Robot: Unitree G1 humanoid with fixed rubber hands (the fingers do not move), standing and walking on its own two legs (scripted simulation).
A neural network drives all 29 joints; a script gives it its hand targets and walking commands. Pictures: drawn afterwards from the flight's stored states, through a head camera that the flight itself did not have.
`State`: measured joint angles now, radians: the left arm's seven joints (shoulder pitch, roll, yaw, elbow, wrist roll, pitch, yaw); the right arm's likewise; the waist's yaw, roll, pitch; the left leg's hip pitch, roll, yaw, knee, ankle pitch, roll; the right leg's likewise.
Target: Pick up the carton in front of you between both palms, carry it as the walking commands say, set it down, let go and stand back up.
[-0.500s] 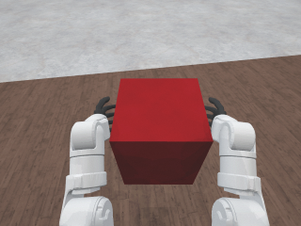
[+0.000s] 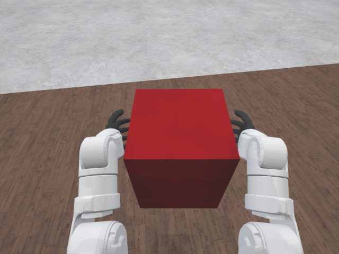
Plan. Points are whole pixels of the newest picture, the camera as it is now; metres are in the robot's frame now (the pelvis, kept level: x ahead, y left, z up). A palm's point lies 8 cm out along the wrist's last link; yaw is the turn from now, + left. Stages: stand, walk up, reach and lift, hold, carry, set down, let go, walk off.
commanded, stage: carry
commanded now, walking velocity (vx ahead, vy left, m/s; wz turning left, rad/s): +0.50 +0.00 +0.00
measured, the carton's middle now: (178, 152) +0.35 +0.00 +0.06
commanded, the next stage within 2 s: none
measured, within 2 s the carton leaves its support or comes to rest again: neither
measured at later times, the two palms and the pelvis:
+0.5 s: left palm (143, 113) +0.46 +0.10 +0.10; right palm (248, 112) +0.47 -0.20 +0.09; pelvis +0.13 -0.05 -0.01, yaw -1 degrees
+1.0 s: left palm (148, 76) +0.76 +0.12 +0.04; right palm (222, 79) +0.73 -0.18 +0.04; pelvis +0.41 +0.00 -0.04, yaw -3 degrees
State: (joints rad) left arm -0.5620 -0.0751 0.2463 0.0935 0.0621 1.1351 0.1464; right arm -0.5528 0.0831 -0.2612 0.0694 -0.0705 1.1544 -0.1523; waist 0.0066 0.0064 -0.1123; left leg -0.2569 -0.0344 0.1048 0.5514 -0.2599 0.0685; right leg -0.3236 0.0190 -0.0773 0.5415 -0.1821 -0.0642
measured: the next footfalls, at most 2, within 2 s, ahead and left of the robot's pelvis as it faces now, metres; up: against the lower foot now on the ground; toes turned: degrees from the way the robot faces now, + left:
right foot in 0.36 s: +0.14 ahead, -0.12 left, -0.01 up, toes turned -6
left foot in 0.82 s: +0.48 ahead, +0.03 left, -0.04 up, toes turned +3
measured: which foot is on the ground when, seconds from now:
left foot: down 0.00-0.38, up 0.40-0.80, down 0.82-1.00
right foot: down 0.00-0.12, up 0.14-0.34, down 0.36-0.80, up 0.82-1.00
